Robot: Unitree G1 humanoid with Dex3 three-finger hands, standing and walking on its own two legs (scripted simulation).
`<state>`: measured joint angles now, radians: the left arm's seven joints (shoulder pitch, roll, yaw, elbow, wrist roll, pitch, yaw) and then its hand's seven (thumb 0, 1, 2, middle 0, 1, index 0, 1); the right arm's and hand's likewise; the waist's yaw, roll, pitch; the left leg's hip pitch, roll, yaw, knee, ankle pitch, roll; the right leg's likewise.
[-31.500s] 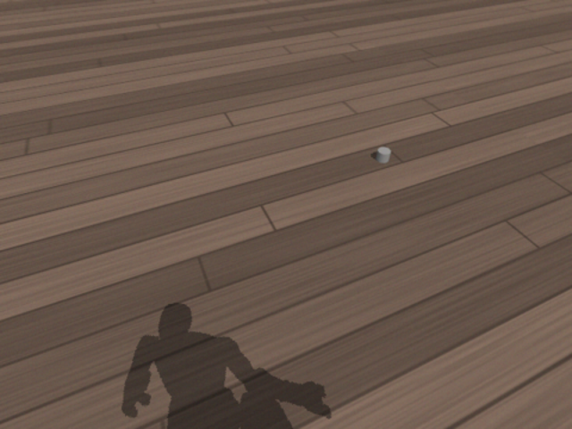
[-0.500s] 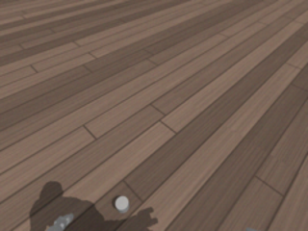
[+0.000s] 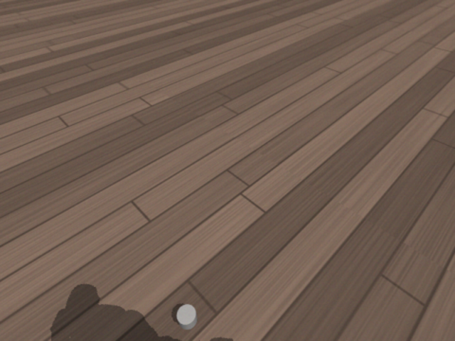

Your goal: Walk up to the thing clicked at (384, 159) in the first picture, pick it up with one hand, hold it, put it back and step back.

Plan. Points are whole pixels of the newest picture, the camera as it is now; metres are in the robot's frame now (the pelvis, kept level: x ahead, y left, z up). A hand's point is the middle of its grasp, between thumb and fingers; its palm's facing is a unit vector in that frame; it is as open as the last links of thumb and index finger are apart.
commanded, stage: stand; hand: left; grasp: from above
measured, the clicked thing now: (187, 316) +0.43 +0.21 -0.74
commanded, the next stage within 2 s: step back in 1.80 s
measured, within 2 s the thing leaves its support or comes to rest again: neither
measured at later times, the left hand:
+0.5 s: hand out of the picture +0.06 +0.24 -0.16, palm faces +0.02 -0.94 -0.34, open 7.4 cm
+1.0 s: hand out of the picture +0.08 +0.24 -0.15, palm faces +0.02 -0.94 -0.33, open 7.4 cm
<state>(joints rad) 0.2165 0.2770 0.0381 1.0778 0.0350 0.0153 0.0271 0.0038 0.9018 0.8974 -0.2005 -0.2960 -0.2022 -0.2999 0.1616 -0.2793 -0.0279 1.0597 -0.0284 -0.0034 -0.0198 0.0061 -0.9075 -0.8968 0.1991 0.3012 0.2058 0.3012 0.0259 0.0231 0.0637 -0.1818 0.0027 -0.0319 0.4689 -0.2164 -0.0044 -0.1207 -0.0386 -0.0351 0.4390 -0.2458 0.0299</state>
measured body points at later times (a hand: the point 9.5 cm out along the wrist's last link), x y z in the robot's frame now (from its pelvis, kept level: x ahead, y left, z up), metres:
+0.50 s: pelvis +0.00 -0.01 +0.01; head +0.01 -0.01 +0.46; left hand +0.06 +0.28 -0.13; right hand +0.07 -0.29 -0.14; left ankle +0.03 +0.12 -0.74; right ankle +0.00 -0.14 -0.74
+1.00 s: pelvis +0.01 -0.01 +0.01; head +0.02 -0.01 +0.46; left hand +0.07 +0.29 -0.13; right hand +0.08 -0.30 -0.13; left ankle +0.03 +0.12 -0.74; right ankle +0.00 -0.14 -0.74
